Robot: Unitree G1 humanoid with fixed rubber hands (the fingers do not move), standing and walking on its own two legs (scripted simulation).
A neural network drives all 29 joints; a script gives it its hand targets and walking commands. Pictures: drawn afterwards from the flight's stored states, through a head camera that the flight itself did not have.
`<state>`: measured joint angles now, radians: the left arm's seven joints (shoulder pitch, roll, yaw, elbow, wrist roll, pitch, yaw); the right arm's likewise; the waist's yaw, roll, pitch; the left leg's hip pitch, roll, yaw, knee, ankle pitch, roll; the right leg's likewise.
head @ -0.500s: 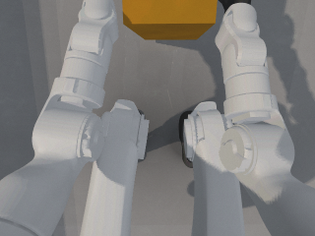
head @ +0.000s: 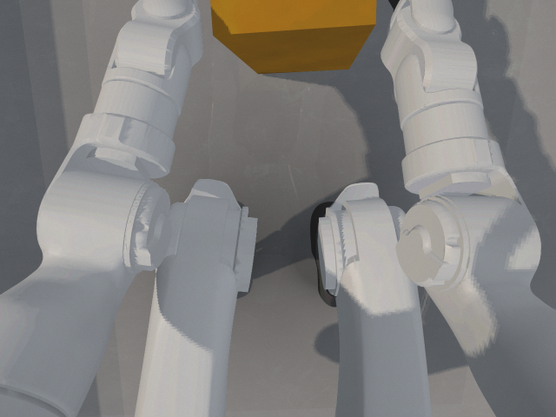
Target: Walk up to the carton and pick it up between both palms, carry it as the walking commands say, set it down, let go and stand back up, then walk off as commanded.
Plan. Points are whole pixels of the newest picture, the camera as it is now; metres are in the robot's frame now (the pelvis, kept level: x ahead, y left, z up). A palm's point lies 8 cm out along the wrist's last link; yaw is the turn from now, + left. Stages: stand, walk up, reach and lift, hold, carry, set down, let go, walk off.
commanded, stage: set down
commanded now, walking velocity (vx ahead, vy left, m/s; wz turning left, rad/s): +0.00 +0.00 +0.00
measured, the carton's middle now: out of the picture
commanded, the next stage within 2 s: none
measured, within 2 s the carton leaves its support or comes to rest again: rests again in 0.48 s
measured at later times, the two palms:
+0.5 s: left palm out of the picture +0.54 +0.13 -0.16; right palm (403, 2) +0.54 -0.11 -0.16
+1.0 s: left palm out of the picture +0.54 +0.12 -0.17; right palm (407, 5) +0.54 -0.12 -0.16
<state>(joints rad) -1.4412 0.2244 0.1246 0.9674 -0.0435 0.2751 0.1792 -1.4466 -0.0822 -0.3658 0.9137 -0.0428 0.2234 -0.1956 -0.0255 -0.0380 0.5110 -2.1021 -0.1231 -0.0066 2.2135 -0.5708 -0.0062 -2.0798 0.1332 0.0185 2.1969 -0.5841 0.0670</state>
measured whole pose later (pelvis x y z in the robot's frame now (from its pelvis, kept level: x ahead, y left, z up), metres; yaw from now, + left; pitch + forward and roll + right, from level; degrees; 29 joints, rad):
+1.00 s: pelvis +0.02 -0.01 -0.01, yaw -1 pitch +32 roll -1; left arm -1.38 0.16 0.29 1.01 0.16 0.19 0.05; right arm -1.36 -0.09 -0.38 1.02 -0.04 0.14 -0.15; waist 0.01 -0.05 0.36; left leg -2.20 -0.10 -0.01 2.26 -0.62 -0.02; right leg -2.20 0.16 0.01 2.24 -0.61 0.05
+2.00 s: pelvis +0.01 +0.00 +0.00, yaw +0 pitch +30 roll -1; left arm -1.37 0.35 0.09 0.94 -0.19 0.09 0.11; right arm -1.35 -0.26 -0.14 0.90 0.19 0.08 -0.19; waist -0.01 0.01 0.53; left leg -2.14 -0.12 0.00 2.22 -0.60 0.00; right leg -2.12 0.13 0.03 2.21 -0.62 0.07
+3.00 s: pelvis +0.01 +0.00 +0.24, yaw +1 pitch +25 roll -3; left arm -1.29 0.33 0.16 0.68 -0.08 0.32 0.09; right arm -1.22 -0.19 -0.23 0.57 0.11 0.32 -0.19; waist -0.01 0.02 0.52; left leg -1.40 -0.11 -0.09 1.39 -0.41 0.00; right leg -1.37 0.10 0.04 1.35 -0.41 0.03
